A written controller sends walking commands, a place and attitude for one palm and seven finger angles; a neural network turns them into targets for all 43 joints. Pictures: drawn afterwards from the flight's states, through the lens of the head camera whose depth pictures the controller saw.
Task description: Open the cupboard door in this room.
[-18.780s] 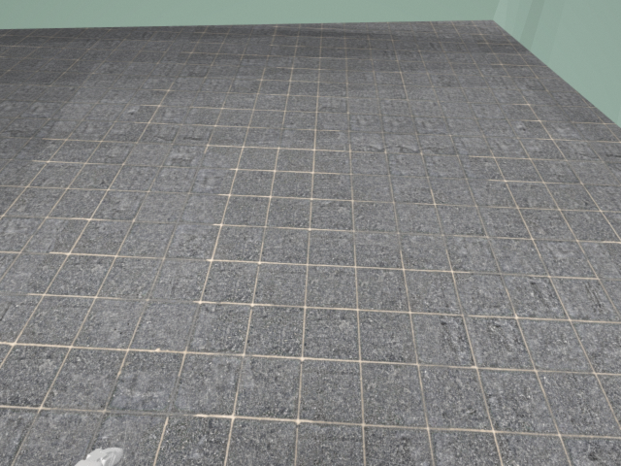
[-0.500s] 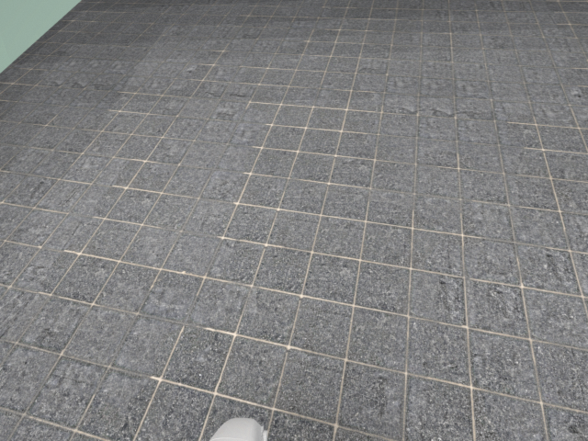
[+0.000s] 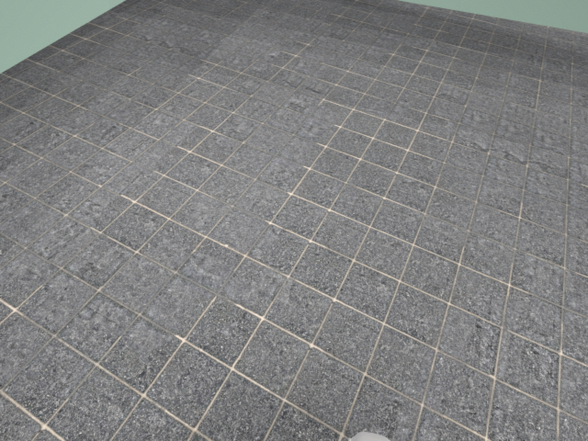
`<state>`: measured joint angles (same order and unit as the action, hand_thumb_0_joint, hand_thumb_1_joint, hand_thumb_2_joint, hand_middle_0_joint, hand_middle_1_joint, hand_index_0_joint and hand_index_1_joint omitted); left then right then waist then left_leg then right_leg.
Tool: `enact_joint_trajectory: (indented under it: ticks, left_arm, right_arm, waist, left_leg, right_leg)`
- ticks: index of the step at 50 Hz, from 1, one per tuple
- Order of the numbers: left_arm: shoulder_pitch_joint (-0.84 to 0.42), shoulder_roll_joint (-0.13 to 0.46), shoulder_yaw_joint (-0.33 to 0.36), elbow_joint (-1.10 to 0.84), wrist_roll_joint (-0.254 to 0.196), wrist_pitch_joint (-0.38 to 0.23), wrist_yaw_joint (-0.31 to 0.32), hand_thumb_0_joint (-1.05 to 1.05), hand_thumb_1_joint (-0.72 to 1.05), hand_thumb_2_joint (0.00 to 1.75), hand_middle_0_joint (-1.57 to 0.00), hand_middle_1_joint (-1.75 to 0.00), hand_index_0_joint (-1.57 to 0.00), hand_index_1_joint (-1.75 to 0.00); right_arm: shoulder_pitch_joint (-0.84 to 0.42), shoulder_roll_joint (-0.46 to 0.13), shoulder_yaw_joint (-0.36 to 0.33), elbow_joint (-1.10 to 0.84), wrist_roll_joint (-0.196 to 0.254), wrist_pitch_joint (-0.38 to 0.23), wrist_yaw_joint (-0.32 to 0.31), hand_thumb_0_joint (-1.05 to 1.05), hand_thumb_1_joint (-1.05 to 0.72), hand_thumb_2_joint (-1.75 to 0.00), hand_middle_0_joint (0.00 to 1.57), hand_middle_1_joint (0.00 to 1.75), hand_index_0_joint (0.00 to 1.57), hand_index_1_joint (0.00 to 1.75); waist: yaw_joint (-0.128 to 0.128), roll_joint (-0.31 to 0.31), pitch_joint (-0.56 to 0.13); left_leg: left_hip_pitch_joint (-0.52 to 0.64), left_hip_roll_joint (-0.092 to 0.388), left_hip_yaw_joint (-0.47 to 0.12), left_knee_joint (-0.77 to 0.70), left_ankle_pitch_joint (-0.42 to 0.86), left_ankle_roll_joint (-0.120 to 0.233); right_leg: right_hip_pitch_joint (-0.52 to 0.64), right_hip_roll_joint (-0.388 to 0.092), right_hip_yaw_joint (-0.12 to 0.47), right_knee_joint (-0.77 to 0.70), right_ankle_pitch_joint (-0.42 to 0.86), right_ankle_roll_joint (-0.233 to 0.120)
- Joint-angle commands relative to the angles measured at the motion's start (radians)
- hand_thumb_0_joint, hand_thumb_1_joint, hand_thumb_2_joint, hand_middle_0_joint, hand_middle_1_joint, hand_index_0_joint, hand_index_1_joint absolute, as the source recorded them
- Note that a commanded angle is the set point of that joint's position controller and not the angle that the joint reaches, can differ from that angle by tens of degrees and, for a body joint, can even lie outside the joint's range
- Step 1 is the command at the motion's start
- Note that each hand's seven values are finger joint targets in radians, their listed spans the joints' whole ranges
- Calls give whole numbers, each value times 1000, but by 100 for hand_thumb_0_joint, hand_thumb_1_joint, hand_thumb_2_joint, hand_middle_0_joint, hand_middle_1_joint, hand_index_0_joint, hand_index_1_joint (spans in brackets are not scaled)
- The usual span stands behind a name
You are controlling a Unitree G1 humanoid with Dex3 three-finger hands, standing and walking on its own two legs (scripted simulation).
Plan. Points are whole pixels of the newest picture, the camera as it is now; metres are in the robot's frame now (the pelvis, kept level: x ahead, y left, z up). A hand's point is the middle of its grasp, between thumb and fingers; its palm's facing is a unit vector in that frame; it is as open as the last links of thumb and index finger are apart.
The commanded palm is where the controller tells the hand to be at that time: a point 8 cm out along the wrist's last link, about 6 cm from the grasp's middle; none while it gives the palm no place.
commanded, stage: turn or walk to find it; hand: left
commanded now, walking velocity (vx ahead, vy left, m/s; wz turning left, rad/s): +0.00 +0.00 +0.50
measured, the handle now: out of the picture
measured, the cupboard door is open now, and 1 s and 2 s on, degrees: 0 0 0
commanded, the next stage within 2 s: none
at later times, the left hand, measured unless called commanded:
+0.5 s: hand out of the picture -0.01 +0.14 -0.15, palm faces +0.27 -0.92 -0.27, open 7.4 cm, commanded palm none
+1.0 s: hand out of the picture -0.08 +0.20 -0.16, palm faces +0.51 -0.82 -0.26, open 7.4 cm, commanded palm none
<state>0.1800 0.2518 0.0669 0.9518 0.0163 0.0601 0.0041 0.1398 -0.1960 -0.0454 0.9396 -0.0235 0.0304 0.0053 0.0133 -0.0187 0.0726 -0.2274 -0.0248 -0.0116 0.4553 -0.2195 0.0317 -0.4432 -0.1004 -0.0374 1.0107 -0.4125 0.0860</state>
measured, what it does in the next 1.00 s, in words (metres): steps on the spot, turning left: right foot, then left foot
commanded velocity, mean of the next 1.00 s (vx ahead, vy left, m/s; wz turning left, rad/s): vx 0.00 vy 0.00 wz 0.50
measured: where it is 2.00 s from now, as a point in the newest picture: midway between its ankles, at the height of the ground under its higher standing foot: outside the picture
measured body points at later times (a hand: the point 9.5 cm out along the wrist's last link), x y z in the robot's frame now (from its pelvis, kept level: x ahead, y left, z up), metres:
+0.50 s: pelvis -0.02 -0.06 +0.00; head +0.03 -0.08 +0.45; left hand -0.02 +0.19 -0.13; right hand +0.09 -0.30 -0.17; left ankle -0.09 +0.10 -0.66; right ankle +0.00 -0.14 -0.74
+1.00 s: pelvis -0.04 -0.03 +0.00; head -0.01 -0.01 +0.45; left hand -0.10 +0.24 -0.14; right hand +0.17 -0.20 -0.14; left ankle -0.09 +0.08 -0.74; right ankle +0.02 -0.16 -0.69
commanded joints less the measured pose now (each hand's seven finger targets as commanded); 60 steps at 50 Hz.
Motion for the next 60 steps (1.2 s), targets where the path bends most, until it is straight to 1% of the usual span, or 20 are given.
enact_joint_trajectory:
  ticks: [1, 7, 8, 9, 10, 13, 15, 28, 32, 33, 34, 35, 41, 48, 53, 54, 55, 56, 57, 60]
  left_arm:
    - [-48, 62, 8, -103, -4, -31, 10, 0, 90, 90, -20, -30, -20, -30]
    - [87, 75, 11, -88, -11, -53, 17, 0, 90, 90, -20, -30, -20, -30]
    - [114, 133, 22, -84, -1, -65, 23, 0, 90, 90, -20, -30, -20, -30]
    - [118, 215, 37, -91, 13, -70, 30, 0, 90, 90, -20, -30, -20, -30]
    - [103, 215, 41, -106, 2, -69, 32, 0, 90, 90, -20, -30, -20, -30]
    - [-40, 119, 17, -136, 0, -67, 31, 0, 90, 90, -20, -30, -20, -30]
    - [-30, 100, 11, -135, 1, -75, 29, 0, 90, 90, -20, -30, -20, -30]
    - [123, 175, 35, -55, 14, -63, 25, 0, 90, 90, -20, -30, -20, -30]
    - [86, 173, 41, -47, 2, -51, 20, 0, 90, 90, -20, -30, -20, -30]
    - [98, 136, 35, -64, -5, -44, 15, 0, 90, 90, -20, -30, -20, -30]
    - [65, 69, 14, -104, -7, -39, 8, 0, 90, 90, -20, -30, -20, -30]
    - [-13, 82, 5, -125, 2, -27, 15, 0, 90, 90, -20, -30, -20, -30]
    - [24, 89, 16, -63, 0, -25, -1, 0, 90, 90, -20, -30, -20, -30]
    - [-28, 67, 7, -109, -3, -28, 7, 0, 90, 90, -20, -30, -20, -30]
    - [84, 79, 9, -94, -10, -52, 13, 0, 90, 90, -20, -30, -20, -30]
    - [123, 117, 17, -89, -4, -63, 18, 0, 90, 90, -20, -30, -20, -30]
    - [132, 203, 35, -90, 12, -71, 27, 0, 90, 90, -20, -30, -20, -30]
    - [119, 224, 39, -105, 7, -67, 29, 0, 90, 90, -20, -30, -20, -30]
    - [71, 192, 41, -119, 3, -68, 34, 0, 90, 90, -20, -30, -20, -30]
    - [-28, 111, 13, -141, 1, -73, 27, 0, 90, 90, -20, -30, -20, -30]
  right_arm:
    - [68, -215, -62, -50, -1, -13, -12, 0, -90, -90, 20, 30, 20, 30]
    - [21, -200, -70, -76, 4, -3, -8, 0, -90, -90, 20, 30, 20, 30]
    - [35, -154, -66, -84, 13, -4, -3, 0, -90, -90, 20, 30, 20, 30]
    - [38, -93, -53, -110, 15, -7, 2, 0, -90, -90, 20, 30, 20, 30]
    - [16, -142, -66, -111, 2, 6, -3, 0, -90, -90, 20, 30, 20, 30]
    - [61, -129, -68, -48, -2, 26, 12, 0, -90, -90, 20, 30, 20, 30]
    - [96, -116, -63, -31, -1, 29, 17, 0, -90, -90, 20, 30, 20, 30]
    - [-51, -95, -26, -56, 16, 9, 13, 0, -90, -90, 20, 30, 20, 30]
    - [43, -128, -32, -41, 13, -10, 11, 0, -90, -90, 20, 30, 20, 30]
    - [83, -209, -51, -38, 7, -21, 10, 0, -90, -90, 20, 30, 20, 30]
    - [129, -306, -75, -37, 4, -19, 4, 0, -90, -90, 20, 30, 20, 30]
    - [179, -316, -77, -13, 5, -13, -4, 0, -90, -90, 20, 30, 20, 30]
    - [-9, -221, -46, -67, 5, -21, -16, 0, -90, -90, 20, 30, 20, 30]
    - [32, -231, -64, -73, -2, -10, -10, 0, -90, -90, 20, 30, 20, 30]
    - [0, -215, -70, -85, 5, -3, -8, 0, -90, -90, 20, 30, 20, 30]
    - [7, -180, -67, -90, 12, -5, -4, 0, -90, -90, 20, 30, 20, 30]
    - [28, -113, -55, -111, 18, -7, 2, 0, -90, -90, 20, 30, 20, 30]
    - [-3, -135, -63, -123, 8, 4, 0, 0, -90, -90, 20, 30, 20, 30]
    - [-2, -151, -68, -106, 1, 14, 0, 0, -90, -90, 20, 30, 20, 30]
    - [58, -128, -64, -49, -1, 24, 16, 0, -90, -90, 20, 30, 20, 30]
  waist:
    - [-50, 171, -90]
    - [21, 147, -151]
    - [30, -2, -160]
    - [37, -267, -132]
    - [47, -271, -109]
    - [-37, -94, -22]
    - [-38, -143, -43]
    - [46, -190, -107]
    - [-21, -116, -141]
    - [-45, 80, -175]
    - [-73, 339, -148]
    - [-106, 263, -147]
    - [-15, 160, -79]
    - [-41, 168, -84]
    - [15, 158, -143]
    - [30, 62, -157]
    - [30, -209, -146]
    - [44, -251, -105]
    - [26, -233, -77]
    - [-34, -126, -40]
  left_leg:
    - [95, 252, -282, -115, 311, 143]
    - [-61, 169, -305, 20, 278, 77]
    - [-205, 91, -236, 135, 94, 15]
    - [-381, -55, -58, 354, -281, -60]
    - [-360, -17, -92, 547, -374, -58]
    - [-347, 29, -78, 784, -198, -69]
    - [-347, 35, -50, 805, -136, -88]
    - [-213, 61, 80, 339, -253, -92]
    - [56, 64, 108, -12, -1, -62]
    - [222, 197, -84, -88, 182, 0]
    - [289, 430, -357, -113, 537, 127]
    - [224, 458, -359, -112, 521, 184]
    - [69, 251, -170, -134, 299, 115]
    - [63, 251, -278, -116, 249, 141]
    - [-34, 180, -296, 18, 314, 86]
    - [-139, 124, -254, 105, 177, 35]
    - [-343, -19, -92, 305, -136, -42]
    - [-347, -32, -65, 514, -364, -59]
    - [-345, 0, -108, 656, -343, -51]
    - [-350, 31, -66, 797, -172, -76]
  right_leg:
    - [-29, 28, 8, -127, -37, 0]
    - [302, 62, -14, -584, 177, -22]
    - [443, -67, 100, -698, 194, -54]
    - [488, -326, 356, -737, 291, -166]
    - [334, -399, 378, -755, 302, -238]
    - [226, -245, 151, -712, 304, -204]
    - [260, -209, 61, -698, 379, -182]
    - [420, -284, -32, -600, 638, -227]
    - [277, -260, -122, -440, 509, -134]
    - [97, -173, -171, -263, 298, -66]
    - [-142, -52, -169, -65, -243, 0]
    - [-139, -41, -68, 51, -262, -9]
    - [-80, -16, 0, 82, 7, 0]
    - [-13, 26, 2, -146, -35, 1]
    - [260, 67, -28, -535, 154, -16]
    - [388, -8, 35, -658, 220, -32]
    - [488, -262, 296, -718, 268, -124]
    - [350, -405, 371, -748, 328, -226]
    - [273, -371, 344, -752, 286, -249]
    - [258, -225, 100, -691, 379, -190]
